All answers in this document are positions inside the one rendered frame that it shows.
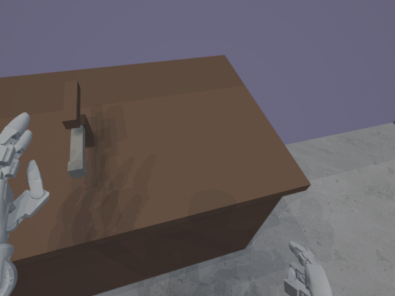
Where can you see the robot left hand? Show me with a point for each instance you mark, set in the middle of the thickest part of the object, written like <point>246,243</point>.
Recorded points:
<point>14,140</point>

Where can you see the tap lever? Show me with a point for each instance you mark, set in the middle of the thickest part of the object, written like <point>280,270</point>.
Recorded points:
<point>76,165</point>

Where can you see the robot left forearm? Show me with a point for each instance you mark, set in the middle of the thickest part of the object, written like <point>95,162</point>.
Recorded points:
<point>8,271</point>

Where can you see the counter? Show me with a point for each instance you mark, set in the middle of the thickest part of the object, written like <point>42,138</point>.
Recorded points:
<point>182,167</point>

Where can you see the robot right hand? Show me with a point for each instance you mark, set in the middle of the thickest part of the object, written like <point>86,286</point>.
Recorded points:
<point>310,282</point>

